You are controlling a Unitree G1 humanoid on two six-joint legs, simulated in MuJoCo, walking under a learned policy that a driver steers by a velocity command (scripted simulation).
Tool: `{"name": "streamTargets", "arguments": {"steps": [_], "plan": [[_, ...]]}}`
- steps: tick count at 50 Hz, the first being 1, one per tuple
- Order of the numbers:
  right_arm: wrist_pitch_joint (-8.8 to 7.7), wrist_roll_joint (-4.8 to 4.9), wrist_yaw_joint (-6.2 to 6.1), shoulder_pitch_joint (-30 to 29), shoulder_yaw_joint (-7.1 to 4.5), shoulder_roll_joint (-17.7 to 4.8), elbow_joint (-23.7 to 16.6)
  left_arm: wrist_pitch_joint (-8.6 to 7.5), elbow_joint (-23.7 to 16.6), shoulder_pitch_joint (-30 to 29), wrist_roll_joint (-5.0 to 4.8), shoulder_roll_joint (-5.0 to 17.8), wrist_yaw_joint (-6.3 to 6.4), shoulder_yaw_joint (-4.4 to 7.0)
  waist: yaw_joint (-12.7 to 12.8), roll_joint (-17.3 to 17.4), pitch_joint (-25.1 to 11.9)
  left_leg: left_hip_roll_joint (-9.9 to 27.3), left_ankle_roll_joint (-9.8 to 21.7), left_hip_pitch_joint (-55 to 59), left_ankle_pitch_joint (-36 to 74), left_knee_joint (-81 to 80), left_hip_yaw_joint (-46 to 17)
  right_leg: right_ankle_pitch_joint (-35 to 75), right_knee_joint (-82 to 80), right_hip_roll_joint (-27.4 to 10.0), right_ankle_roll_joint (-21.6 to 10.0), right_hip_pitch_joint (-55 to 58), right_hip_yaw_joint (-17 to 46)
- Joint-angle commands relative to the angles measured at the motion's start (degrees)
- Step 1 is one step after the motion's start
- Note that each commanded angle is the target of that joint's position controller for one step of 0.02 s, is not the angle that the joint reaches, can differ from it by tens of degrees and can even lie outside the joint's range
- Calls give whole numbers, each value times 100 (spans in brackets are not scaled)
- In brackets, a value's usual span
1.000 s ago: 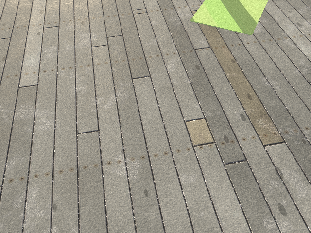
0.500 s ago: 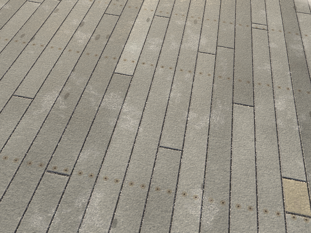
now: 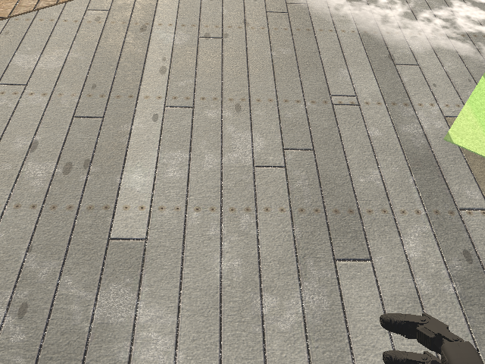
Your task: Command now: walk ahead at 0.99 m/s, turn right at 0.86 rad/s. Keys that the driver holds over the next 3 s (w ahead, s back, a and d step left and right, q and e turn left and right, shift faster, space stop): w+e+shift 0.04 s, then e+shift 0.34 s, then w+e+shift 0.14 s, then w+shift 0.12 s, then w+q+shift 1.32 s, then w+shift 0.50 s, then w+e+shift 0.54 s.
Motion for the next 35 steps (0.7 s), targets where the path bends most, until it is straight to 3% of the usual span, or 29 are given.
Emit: {"name": "streamTargets", "arguments": {"steps": [1, 3, 4, 5, 6, 8, 9, 10, 11, 12, 13, 14, 15, 16, 17, 18, 19, 20, 22, 24, 26, 29, 31, 32, 33, 34, 35], "plan": [[86, -85, -192, 498, -247, -1085, -439, -339, -1226, -1453, 10, 707, 175, 95, -1000, 1189, 417, 472, -354, -727, 430, -1563, -62, -1655, -2680, -1703, -1049, -1048, 3943], [95, -243, -294, -201, -171, -921, -685, -294, -1092, -1231, -180, 742, 338, 141, -613, 700, 422, 459, -572, 210, 1221, -3400, 306, -210, -2458, -1147, -840, -1560, 2754], [94, -247, -291, -601, -117, -698, -819, -207, -1002, -1132, -248, 780, 407, 169, -376, 423, 343, 246, -640, 787, 1666, -4316, 536, 282, -2174, -816, -613, -1723, 2276], [111, -193, -284, -821, -117, -562, -906, -107, -881, -897, -278, 815, 438, 198, -133, 197, 125, -63, -746, 1160, 2166, -4823, 746, 539, -1854, -640, -386, -1587, 2154], [137, -105, -272, -769, -172, -587, -920, 6, -773, -659, -302, 843, 457, 223, -32, -38, -161, -342, -836, 1384, 2432, -5272, 787, 614, -1507, -573, -188, -1184, 2244], [168, 78, -246, -522, -336, -764, -846, 209, -714, -550, -353, 793, 508, 257, -149, -361, -478, -552, -871, 1674, 2568, -6150, 672, 634, -740, -480, 211, -357, 2389], [157, 93, -240, -242, -420, -841, -748, 260, -774, -636, -355, 684, 525, 252, -352, -414, -650, -477, -779, 2053, 2788, -6461, 635, 880, -153, -424, 480, -137, 2318], [133, 31, -246, 528, -521, -997, -548, 252, -931, -859, -290, 489, 514, 216, -747, -451, -1096, -22, -524, 2921, 3169, -6378, 405, 1099, 931, -313, 804, -240, 2039], [164, -75, -266, 1479, -580, -1351, -415, 225, -1197, -731, -47, -127, 479, 47, -910, 525, -2101, 1586, 133, 4503, 4920, -5809, -1043, -1487, 2814, -110, 1094, -1026, 1411], [204, -285, -191, 1627, -592, -1649, -397, 124, -1503, 149, -73, -10, 365, -50, -395, 2269, -3077, 3181, 1340, 5576, 5467, -5971, -3599, -2965, 4424, -145, 1347, -2101, 1301], [285, -232, -193, 1110, -672, -1600, -422, 159, -1472, 182, -202, 553, 294, 47, -326, 2145, -2974, 3269, 1669, 5288, 3342, -6139, -4040, -2215, 5260, -945, 1487, -2698, 1141], [366, -200, -271, 867, -569, -1050, -484, 261, -1486, -551, -238, 771, 323, 122, -589, 1483, -2123, 2637, 1368, 4683, 2548, -6266, -2784, -1631, 5361, -1182, 1589, -3000, 826], [479, -161, -327, 628, -491, -853, -422, 360, -1609, -1088, -200, 857, 351, 176, -585, 837, -1468, 2221, 1065, 3820, 2646, -6357, -1736, -1162, 5111, -1362, 1647, -2933, 572], [552, -135, -350, 449, -471, -836, -349, 441, -1712, -1337, -159, 854, 360, 214, -473, 670, -1017, 1879, 889, 3072, 2940, -6463, -1108, -1019, 4601, -1535, 1668, -2644, 524], [596, -109, -355, 315, -502, -885, -200, 499, -1786, -1464, -177, 714, 318, 185, -374, 652, -598, 1629, 742, 2395, 2986, -6645, -557, -1061, 3920, -1660, 1627, -2285, 447], [591, -120, -345, 310, -554, -991, -62, 517, -1860, -1601, -182, 518, 295, 127, -384, 766, -418, 1551, 743, 1997, 3226, -6857, -205, -1072, 3428, -1666, 1615, -2018, 255], [585, -130, -330, 301, -623, -1149, 53, 513, -1933, -1697, -171, 394, 287, 86, -388, 894, -436, 1619, 836, 1938, 3537, -6990, -15, -1028, 3001, -1691, 1616, -1869, 147], [569, -130, -301, 395, -686, -1305, 164, 496, -1933, -1697, -162, 400, 248, 70, -406, 910, -714, 1775, 913, 2028, 2995, -7127, 41, -801, 2673, -1818, 1551, -1655, 150], [518, -25, -244, 290, -766, -1519, 259, 484, -1865, -1698, -182, 593, 143, 96, -379, 848, -996, 1930, 897, 1990, 1358, -7465, 162, -118, 2002, -1973, 1323, -1137, 185], [461, 88, -194, 163, -820, -1700, 313, 491, -1831, -1779, -183, 793, 82, 147, -346, 929, -861, 1953, 765, 1900, 345, -7705, 382, 141, 1493, -1932, 1144, -831, 65], [419, 131, -135, 265, -876, -1835, 404, 494, -1892, -2065, -175, 914, 57, 176, -438, 871, -591, 2047, 663, 2103, -184, -7818, 544, 5, 1144, -1917, 1011, -885, -81], [420, 160, -39, 630, -893, -1901, 617, 422, -1933, -2316, -160, 784, 38, 107, -561, 648, -220, 2127, 620, 2275, -539, -7801, 737, -589, 464, -1848, 775, -672, -280], [472, 151, 1, 540, -839, -1851, 708, 338, -1617, -1736, -160, 728, 50, 117, -218, 479, -104, 1875, 518, 1736, -692, -7347, 1273, -429, -342, -1516, 602, 495, -769], [458, 66, 13, 559, -739, -1630, 728, 309, -1291, -1012, -162, 915, 92, 228, 98, 193, -269, 1538, 390, 1132, -40, -6444, 1706, -384, -560, -1187, 484, 1703, -933], [400, -51, 40, 364, -565, -1235, 631, 257, -1000, 95, -159, 1359, 137, 406, 644, -743, -429, 1037, 88, -173, 749, -4140, 2205, -736, -1070, -1703, 135, 3189, 339], [225, -56, 34, 111, -444, -920, 118, 141, -1087, 376, -151, 2166, 168, 507, 511, -2244, -645, 140, -205, -2553, -1019, -1952, 1723, -2082, -2275, -3066, -829, 4172, 3657], [79, 261, 53, -192, -526, -1424, 118, -28, -1276, 161, -118, 1622, 140, 363, 652, -900, -574, 429, -64, -3370, -763, -1153, 846, -2456, -2622, -3542, -998, 3994, 4161]]}}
